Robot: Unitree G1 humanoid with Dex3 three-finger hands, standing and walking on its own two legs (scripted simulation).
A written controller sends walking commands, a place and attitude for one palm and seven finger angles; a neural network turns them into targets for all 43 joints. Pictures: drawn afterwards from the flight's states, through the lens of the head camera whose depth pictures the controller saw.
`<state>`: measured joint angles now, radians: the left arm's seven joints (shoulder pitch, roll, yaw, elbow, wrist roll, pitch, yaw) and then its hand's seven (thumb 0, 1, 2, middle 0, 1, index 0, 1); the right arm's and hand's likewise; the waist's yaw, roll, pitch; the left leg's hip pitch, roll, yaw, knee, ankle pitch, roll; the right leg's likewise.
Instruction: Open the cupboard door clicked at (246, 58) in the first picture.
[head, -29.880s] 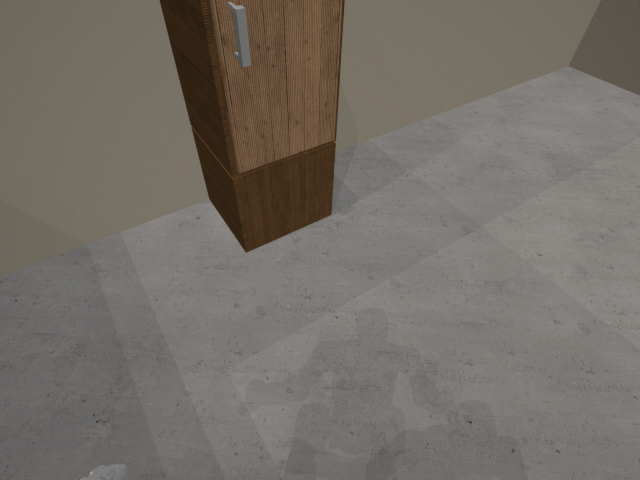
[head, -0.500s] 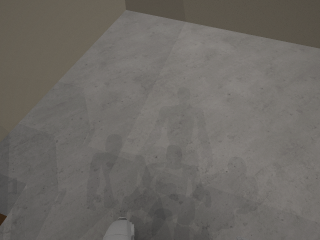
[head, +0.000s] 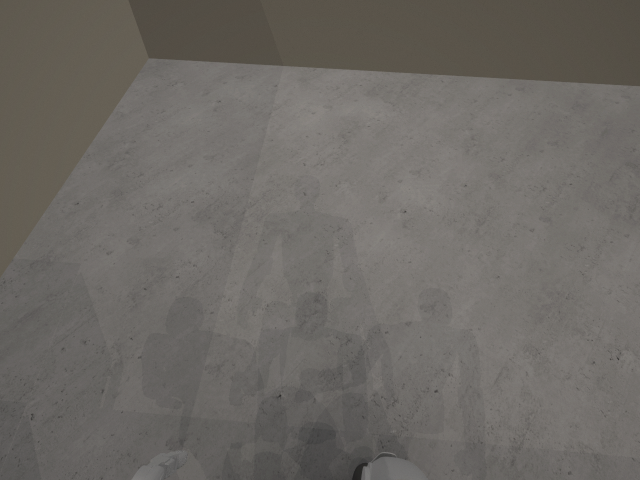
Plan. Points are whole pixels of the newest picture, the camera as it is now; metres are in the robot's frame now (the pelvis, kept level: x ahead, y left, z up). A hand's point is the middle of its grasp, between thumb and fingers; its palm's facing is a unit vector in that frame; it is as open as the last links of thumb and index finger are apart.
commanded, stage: walk to a spot facing it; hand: left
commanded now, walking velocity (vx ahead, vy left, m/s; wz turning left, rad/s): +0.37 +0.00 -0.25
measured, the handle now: out of the picture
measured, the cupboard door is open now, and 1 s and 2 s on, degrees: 38 38 38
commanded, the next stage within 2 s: turn to face it in 0.20 s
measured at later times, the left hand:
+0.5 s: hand (214, 424) +0.23 +0.17 -0.20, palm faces +0.04 -0.99 -0.15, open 7.3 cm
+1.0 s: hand (228, 329) +0.37 +0.16 -0.15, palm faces +0.31 -0.92 -0.26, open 7.4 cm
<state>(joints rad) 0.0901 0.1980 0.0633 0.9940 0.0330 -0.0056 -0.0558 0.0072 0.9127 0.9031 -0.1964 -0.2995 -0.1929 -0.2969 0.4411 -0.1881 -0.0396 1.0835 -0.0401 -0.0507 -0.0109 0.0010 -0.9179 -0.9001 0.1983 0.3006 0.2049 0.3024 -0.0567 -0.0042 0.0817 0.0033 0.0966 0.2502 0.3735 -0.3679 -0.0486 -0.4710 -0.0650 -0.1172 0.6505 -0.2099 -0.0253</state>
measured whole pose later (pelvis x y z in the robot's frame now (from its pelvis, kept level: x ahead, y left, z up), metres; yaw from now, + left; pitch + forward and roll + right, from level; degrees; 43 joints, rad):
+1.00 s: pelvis +0.33 -0.06 +0.00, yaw +19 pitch +0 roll +2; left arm 0.17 0.20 0.05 0.91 0.03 0.00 0.02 0.00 0.91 0.90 -0.20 -0.30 -0.20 -0.30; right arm 0.19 -0.24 -0.09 0.96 -0.02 0.07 0.02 0.01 -0.91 -0.90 0.20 0.30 0.20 0.30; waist -0.04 -0.01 0.07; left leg -0.52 0.01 0.03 1.08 -0.45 -0.06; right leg -0.22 -0.09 -0.11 0.52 -0.31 0.01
